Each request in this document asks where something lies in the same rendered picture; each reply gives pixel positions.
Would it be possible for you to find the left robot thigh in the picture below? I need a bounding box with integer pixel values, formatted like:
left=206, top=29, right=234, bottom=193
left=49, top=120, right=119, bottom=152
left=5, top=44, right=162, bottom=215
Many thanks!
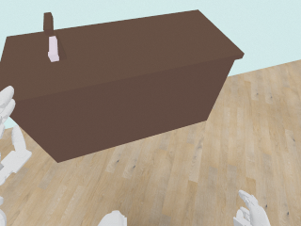
left=98, top=212, right=127, bottom=226

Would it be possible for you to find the counter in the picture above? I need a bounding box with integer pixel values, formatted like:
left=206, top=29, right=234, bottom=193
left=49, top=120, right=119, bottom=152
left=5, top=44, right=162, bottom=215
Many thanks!
left=0, top=9, right=245, bottom=163

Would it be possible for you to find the right robot hand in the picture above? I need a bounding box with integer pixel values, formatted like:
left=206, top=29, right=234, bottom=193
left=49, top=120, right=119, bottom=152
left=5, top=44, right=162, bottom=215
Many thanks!
left=233, top=189, right=271, bottom=226

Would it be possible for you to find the tap lever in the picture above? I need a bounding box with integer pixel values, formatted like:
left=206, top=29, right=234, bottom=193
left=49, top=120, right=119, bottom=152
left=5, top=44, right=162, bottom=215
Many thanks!
left=48, top=36, right=59, bottom=62

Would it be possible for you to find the left robot hand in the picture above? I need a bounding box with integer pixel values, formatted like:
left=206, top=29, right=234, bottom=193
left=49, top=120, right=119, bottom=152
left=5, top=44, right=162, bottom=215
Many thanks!
left=0, top=86, right=32, bottom=186

